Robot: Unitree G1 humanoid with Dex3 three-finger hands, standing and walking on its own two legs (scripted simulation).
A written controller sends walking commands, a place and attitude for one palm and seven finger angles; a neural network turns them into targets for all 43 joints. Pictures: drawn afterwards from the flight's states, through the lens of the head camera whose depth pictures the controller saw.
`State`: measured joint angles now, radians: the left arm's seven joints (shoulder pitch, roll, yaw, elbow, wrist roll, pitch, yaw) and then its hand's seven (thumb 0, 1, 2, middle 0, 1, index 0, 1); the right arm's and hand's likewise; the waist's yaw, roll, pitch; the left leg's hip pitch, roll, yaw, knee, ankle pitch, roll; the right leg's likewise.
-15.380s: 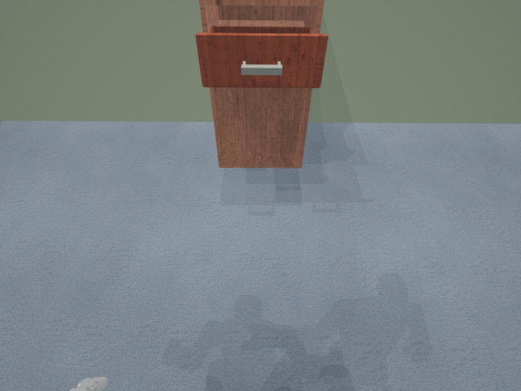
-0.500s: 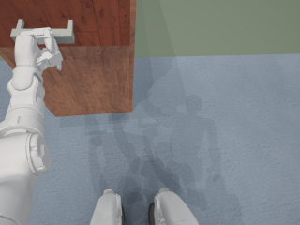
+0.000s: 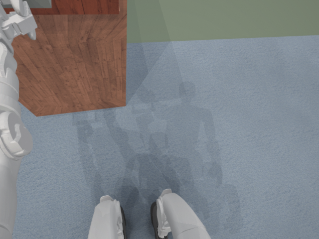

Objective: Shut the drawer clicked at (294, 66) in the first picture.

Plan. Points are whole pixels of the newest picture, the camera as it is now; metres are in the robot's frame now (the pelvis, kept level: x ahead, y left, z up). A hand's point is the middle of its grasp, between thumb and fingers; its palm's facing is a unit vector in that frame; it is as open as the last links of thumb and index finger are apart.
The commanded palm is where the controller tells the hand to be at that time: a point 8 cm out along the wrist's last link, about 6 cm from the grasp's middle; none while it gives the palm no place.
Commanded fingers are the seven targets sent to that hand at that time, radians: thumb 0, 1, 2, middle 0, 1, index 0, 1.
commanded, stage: push the drawer shut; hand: left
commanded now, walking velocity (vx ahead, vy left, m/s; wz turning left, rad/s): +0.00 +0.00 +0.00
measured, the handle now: out of the picture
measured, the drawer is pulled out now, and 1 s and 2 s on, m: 0.02 0.00 0.00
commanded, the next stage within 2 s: pull the fist back off the drawer in 0.36 s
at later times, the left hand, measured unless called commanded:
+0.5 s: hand (23, 9) +0.61 +0.20 +0.09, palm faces +0.05 -1.00 -0.04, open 3.3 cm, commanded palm +0.65 +0.19 +0.09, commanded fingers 0.00 0.90 0.90 -1.40 -1.60 -1.40 -1.60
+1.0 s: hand (27, 11) +0.61 +0.19 +0.09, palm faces +0.07 -1.00 -0.01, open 3.3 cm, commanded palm +0.58 +0.20 +0.09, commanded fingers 0.00 0.90 0.90 -1.40 -1.60 -1.40 -1.60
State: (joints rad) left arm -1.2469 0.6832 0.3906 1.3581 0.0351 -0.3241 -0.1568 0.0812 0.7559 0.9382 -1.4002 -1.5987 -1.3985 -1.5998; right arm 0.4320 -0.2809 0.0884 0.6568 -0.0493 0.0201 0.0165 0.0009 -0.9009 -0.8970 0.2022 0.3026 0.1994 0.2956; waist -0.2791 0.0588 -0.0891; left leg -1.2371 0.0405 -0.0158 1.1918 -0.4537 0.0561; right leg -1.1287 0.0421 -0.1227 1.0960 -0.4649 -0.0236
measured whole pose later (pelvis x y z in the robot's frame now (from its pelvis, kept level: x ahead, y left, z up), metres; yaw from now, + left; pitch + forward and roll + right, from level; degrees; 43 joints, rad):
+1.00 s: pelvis +0.00 +0.01 +0.00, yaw -1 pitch +30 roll -8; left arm -1.28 0.70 0.41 1.27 0.05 -0.23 -0.13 0.05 0.75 0.89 -1.40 -1.60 -1.40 -1.60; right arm 0.47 -0.26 0.10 0.64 -0.06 0.02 0.05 0.00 -0.90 -0.90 0.20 0.30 0.20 0.30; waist -0.31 0.06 -0.09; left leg -1.29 0.04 -0.02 1.20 -0.45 0.07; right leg -1.17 0.05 -0.13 1.09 -0.45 -0.01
